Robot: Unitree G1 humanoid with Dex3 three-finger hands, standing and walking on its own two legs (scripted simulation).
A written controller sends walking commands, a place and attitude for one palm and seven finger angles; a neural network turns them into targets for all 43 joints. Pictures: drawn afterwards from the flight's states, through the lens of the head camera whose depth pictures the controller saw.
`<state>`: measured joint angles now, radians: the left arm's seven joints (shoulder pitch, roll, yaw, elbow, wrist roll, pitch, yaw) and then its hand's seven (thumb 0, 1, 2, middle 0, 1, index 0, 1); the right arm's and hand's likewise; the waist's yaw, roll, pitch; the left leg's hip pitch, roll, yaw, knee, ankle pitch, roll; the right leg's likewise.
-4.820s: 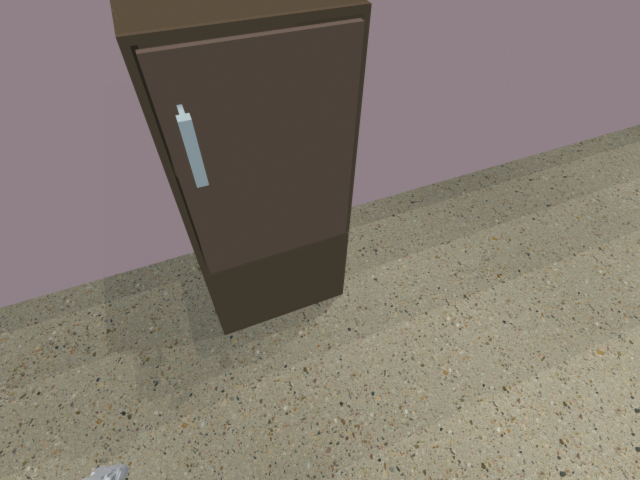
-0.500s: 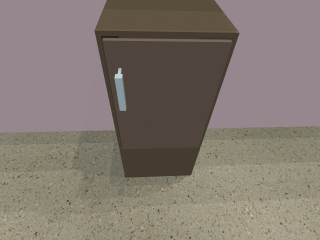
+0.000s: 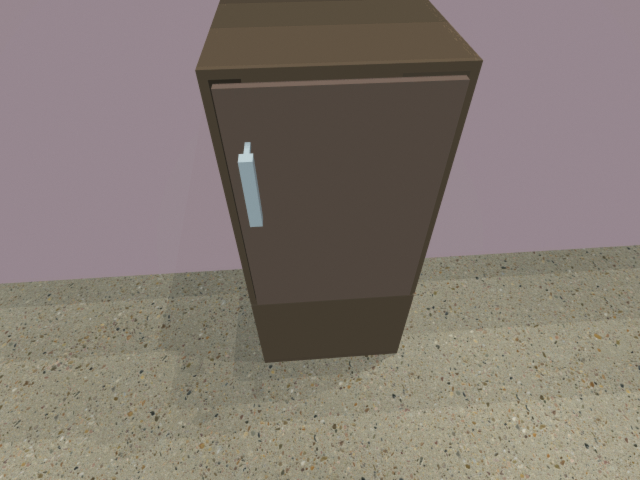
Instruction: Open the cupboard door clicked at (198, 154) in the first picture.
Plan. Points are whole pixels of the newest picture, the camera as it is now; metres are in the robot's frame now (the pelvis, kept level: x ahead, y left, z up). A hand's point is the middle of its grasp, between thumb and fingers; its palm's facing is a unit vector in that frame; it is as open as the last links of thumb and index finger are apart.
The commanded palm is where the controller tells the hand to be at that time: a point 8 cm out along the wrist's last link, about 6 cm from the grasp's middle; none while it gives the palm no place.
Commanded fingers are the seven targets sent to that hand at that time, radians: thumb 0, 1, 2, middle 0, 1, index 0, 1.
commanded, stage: look again from close up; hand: left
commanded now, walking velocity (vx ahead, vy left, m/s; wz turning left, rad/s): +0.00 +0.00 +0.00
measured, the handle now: (252, 185) +0.59 +0.16 +0.04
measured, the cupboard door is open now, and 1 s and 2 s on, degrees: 0 0 0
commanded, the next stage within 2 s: raise the hand with hooked fingers in 0.22 s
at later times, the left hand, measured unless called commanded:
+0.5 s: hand (182, 419) +0.20 +0.19 -0.03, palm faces +0.29 -0.95 -0.11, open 7.5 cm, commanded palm +0.12 +0.24 -0.05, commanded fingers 0.00 0.67 0.80 -0.22 -0.45 -0.22 -0.45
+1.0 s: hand (174, 413) +0.21 +0.20 -0.03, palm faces +0.09 -1.00 -0.04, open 10.1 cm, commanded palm +0.17 +0.26 -0.02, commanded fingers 0.00 0.08 0.55 -0.26 -0.82 -0.26 -0.82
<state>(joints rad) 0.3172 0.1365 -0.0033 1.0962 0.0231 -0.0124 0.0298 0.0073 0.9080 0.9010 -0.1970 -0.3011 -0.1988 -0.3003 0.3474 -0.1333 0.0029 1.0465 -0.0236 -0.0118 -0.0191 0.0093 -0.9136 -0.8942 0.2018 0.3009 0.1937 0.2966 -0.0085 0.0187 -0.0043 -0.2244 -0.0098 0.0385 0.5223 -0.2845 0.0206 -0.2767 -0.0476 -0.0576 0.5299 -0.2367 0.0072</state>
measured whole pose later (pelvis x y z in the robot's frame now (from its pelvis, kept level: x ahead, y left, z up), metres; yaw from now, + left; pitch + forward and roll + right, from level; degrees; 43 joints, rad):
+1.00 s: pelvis +0.00 -0.03 -0.08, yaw +2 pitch +14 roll -2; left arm 0.35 0.25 0.28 0.02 -0.32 -0.36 -0.34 0.01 0.31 0.65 -0.24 -0.68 -0.24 -0.68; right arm 0.19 -0.18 0.02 0.57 0.02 -0.20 -0.05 0.02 -0.90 -0.89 0.21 0.30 0.20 0.30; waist 0.02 0.02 -0.12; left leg -0.85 0.04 -0.06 1.16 -0.56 -0.03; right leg -0.85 -0.02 -0.14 1.09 -0.49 -0.04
